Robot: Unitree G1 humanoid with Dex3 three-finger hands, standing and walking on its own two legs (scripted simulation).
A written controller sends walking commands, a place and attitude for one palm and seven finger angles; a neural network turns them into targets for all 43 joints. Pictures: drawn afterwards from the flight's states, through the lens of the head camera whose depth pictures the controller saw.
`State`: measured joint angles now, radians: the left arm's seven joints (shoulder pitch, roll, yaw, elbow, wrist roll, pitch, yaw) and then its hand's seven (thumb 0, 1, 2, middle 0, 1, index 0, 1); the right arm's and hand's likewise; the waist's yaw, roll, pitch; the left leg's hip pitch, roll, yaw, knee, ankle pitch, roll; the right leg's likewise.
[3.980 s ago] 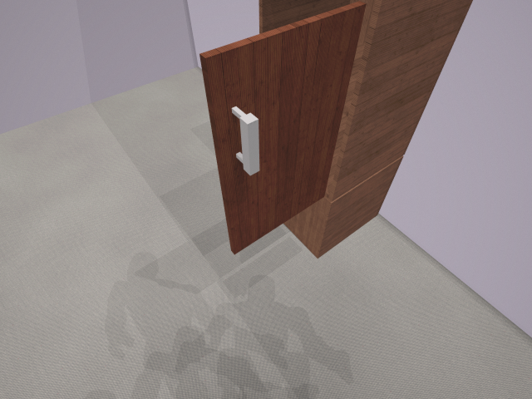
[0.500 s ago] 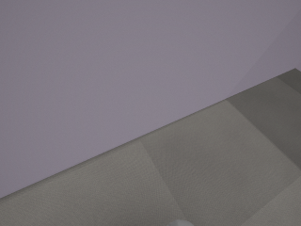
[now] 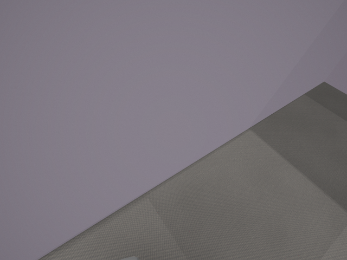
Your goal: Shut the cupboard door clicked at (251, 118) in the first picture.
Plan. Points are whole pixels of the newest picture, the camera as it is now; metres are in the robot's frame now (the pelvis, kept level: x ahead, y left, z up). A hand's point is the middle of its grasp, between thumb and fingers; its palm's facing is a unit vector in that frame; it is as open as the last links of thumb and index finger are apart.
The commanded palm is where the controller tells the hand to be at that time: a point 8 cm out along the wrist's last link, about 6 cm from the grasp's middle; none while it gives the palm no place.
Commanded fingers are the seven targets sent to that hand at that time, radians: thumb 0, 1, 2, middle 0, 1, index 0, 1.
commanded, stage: turn to face it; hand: left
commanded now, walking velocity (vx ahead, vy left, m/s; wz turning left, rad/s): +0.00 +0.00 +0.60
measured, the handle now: out of the picture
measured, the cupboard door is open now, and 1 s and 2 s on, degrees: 91 91 91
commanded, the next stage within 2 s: none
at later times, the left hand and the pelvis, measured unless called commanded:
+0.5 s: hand out of the picture +0.11 +0.21 -0.18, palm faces +0.34 -0.92 -0.21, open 7.4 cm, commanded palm none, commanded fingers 0.00 0.90 0.90 -0.20 -0.30 -0.20 -0.30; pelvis +0.11 +0.00 +0.00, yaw +20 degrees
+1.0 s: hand out of the picture +0.10 +0.16 -0.15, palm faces +0.61 -0.75 -0.23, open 7.4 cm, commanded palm none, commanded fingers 0.00 0.90 0.90 -0.20 -0.30 -0.20 -0.30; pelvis +0.18 -0.03 +0.01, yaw +39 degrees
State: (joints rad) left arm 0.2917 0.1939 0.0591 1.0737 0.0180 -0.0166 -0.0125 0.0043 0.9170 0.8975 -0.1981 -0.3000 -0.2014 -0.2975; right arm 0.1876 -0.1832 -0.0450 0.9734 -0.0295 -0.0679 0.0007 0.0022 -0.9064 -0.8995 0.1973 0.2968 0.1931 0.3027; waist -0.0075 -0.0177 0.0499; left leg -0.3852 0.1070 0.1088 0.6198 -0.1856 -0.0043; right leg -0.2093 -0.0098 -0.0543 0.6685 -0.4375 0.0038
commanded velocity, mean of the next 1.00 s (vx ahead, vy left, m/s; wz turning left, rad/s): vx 0.00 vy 0.00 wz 0.60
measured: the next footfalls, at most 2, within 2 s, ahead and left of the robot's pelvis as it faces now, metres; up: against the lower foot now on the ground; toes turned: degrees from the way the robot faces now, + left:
right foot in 0.22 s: +0.12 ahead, -0.14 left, +0.00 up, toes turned +5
left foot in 0.46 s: +0.13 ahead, +0.13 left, +0.00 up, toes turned +27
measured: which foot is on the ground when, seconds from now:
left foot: down 0.00-0.22, up 0.24-0.44, down 0.46-0.74, up 0.76-1.00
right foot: up 0.00-0.20, down 0.22-0.46, up 0.48-0.72, down 0.74-1.00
